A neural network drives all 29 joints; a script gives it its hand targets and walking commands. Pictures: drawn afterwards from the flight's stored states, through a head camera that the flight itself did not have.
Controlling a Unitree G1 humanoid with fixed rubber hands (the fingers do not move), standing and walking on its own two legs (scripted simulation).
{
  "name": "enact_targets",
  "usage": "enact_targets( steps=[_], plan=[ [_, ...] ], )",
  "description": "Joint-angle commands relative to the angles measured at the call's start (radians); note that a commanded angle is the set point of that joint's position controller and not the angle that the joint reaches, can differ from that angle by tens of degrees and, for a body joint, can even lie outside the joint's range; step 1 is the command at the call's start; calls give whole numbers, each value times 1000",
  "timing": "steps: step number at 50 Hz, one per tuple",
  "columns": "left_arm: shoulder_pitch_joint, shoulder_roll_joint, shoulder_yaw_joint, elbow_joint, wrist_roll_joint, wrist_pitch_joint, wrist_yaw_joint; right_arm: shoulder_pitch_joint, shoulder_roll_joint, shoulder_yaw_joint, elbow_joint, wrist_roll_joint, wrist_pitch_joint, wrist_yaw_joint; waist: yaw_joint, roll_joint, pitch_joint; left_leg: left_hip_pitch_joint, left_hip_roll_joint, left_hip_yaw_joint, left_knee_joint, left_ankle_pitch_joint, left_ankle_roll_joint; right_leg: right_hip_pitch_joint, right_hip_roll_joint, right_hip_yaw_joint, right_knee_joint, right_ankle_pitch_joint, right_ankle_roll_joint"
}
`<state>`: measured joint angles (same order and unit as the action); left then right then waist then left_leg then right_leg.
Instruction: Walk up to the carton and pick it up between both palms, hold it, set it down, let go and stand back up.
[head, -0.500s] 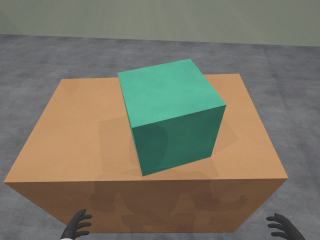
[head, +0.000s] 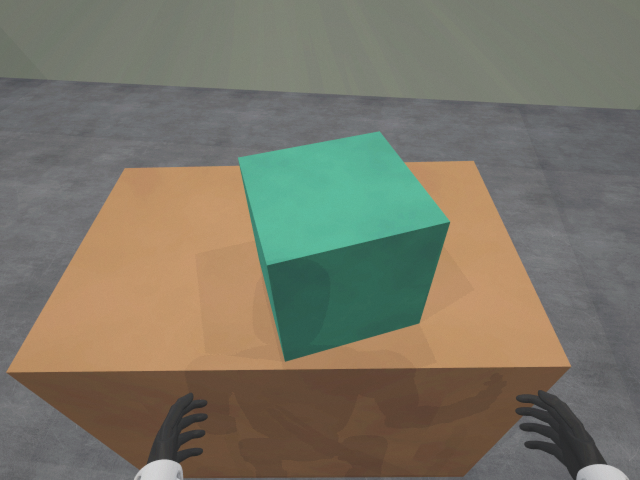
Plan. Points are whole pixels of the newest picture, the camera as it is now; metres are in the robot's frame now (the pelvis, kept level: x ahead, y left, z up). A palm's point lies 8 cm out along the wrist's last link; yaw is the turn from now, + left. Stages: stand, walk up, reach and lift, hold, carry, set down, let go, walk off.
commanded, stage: reach and lift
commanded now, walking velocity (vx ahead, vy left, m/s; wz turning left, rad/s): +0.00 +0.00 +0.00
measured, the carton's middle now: (333, 244) +0.47 -0.01 +0.02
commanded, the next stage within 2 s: none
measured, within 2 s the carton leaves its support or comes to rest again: neither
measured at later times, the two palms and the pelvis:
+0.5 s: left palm (181, 423) +0.22 +0.19 -0.02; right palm (572, 428) +0.20 -0.28 -0.02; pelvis +0.01 +0.00 +0.00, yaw +0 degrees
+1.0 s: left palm (194, 395) +0.25 +0.18 -0.01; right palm (542, 348) +0.28 -0.27 +0.01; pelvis +0.02 -0.01 +0.00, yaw -1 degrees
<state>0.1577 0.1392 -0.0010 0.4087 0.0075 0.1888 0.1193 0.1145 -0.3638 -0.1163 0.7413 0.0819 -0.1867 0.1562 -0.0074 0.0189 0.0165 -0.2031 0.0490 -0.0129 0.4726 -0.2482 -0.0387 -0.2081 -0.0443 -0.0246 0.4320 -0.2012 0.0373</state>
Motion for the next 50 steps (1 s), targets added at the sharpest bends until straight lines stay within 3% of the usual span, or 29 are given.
enact_targets(
  steps=[1, 2, 3, 9, 10, 14, 17, 18, 20, 22, 25, 26, 28, 31, 32, 35, 39, 40, 41, 46, 49, 50],
  plan=[
    [-33, 85, 56, -289, -24, -78, 29, -54, -172, 23, -204, 87, -44, 7, 47, -46, -137, 209, -62, 83, -155, 124, -25, 85, 97, -28, -116, 90, -82],
    [-26, 77, 49, -338, -21, -92, 38, -54, -187, 17, -226, 98, -59, 15, 56, -29, -163, 223, -63, 83, -152, 155, -33, 84, 103, -27, -111, 92, -85],
    [-25, 79, 62, -311, -21, -102, 38, -47, -182, 30, -227, 103, -67, 13, 53, -53, -161, 235, -61, 85, -140, 200, -30, 80, 108, -24, -116, 128, -89],
    [49, 31, 31, -347, -18, -172, 46, 2, -221, 26, -228, 158, -129, 26, 50, -56, -213, 295, -52, 77, -110, 382, -55, 106, 120, -33, -129, 237, -103],
    [44, 21, 36, -294, -19, -177, 46, -14, -219, 37, -215, 159, -142, 26, 48, -73, -183, 280, -46, 79, -113, 361, -48, 89, 121, -24, -130, 224, -107],
    [38, 14, 25, -297, -18, -212, 49, -15, -219, 60, -225, 179, -164, 31, 49, -64, -183, 262, -49, 79, -112, 355, -46, 84, 116, -19, -136, 215, -107],
    [2, -1, 8, -337, -27, -249, 64, -34, -235, 42, -262, 202, -191, 41, 48, -67, -207, 272, -41, 75, -115, 353, -50, 66, 126, -32, -132, 201, -114],
    [-15, 3, 8, -348, -30, -261, 71, -51, -238, 50, -287, 211, -199, 46, 61, -61, -226, 273, -42, 78, -106, 353, -47, 57, 129, -25, -130, 194, -116],
    [-12, -22, -11, -355, -35, -273, 87, -57, -271, 41, -257, 224, -208, 55, 53, -48, -225, 292, -36, 74, -102, 365, -53, 19, 133, -35, -124, 190, -123],
    [-70, -27, -15, -310, -40, -283, 89, -95, -238, 59, -261, 228, -206, 58, 59, -78, -184, 230, -33, 77, -109, 281, -43, 17, 130, -22, -125, 128, -123],
    [-102, -57, -31, -329, -54, -297, 112, -122, -258, 56, -243, 248, -202, 77, 59, -69, -167, 205, -31, 77, -129, 202, -33, -24, 129, -28, -116, 66, -121],
    [-131, -67, -35, -345, -62, -304, 122, -163, -261, 56, -265, 264, -205, 87, 77, -73, -165, 186, -25, 75, -133, 183, -31, -26, 132, -26, -111, 42, -123],
    [-146, -66, -48, -332, -67, -304, 128, -180, -247, 74, -252, 273, -201, 83, 84, -63, -157, 157, -34, 86, -125, 159, -28, -37, 120, -13, -110, 37, -123],
    [-205, -61, -50, -370, -87, -328, 136, -262, -258, 71, -291, 284, -215, 86, 98, -98, -185, 124, -36, 90, -121, 107, -14, -31, 121, -14, -93, 16, -119],
    [-215, -60, -41, -315, -87, -325, 134, -268, -231, 97, -283, 286, -213, 79, 104, -125, -160, 100, -40, 100, -128, 85, -7, -32, 114, -1, -102, 12, -111],
    [-213, -86, -76, -341, -93, -329, 147, -282, -236, 94, -217, 302, -199, 91, 102, -80, -159, 95, -31, 94, -130, 77, -8, -61, 112, -6, -87, -8, -116],
    [-239, -101, -93, -332, -101, -310, 147, -337, -266, 88, -160, 291, -172, 100, 94, -76, -156, 87, -28, 93, -135, 27, -11, -72, 118, 0, -78, -27, -119],
    [-328, -74, -86, -326, -104, -304, 149, -406, -256, 91, -173, 284, -166, 94, 99, -76, -173, 74, -32, 100, -132, 25, -13, -75, 115, 1, -78, -26, -115],
    [-279, -93, -88, -337, -107, -297, 148, -367, -260, 99, -144, 284, -157, 96, 86, -88, -175, 82, -33, 93, -141, 32, -13, -68, 117, -4, -73, -12, -109],
    [-329, -77, -63, -375, -99, -267, 145, -456, -263, 107, -153, 279, -135, 86, 112, -67, -242, 117, -40, 97, -125, 143, -24, -20, 122, 1, -61, 100, -108],
    [-299, -100, -68, -397, -89, -239, 137, -455, -269, 117, -116, 286, -116, 81, 98, -57, -261, 167, -37, 85, -115, 257, -40, -7, 126, 4, -71, 180, -106],
    [-403, -72, -70, -397, -99, -227, 136, -553, -286, 97, -136, 283, -118, 71, 93, -67, -283, 147, -39, 86, -103, 262, -40, -6, 129, 0, -65, 185, -105]
  ],
)
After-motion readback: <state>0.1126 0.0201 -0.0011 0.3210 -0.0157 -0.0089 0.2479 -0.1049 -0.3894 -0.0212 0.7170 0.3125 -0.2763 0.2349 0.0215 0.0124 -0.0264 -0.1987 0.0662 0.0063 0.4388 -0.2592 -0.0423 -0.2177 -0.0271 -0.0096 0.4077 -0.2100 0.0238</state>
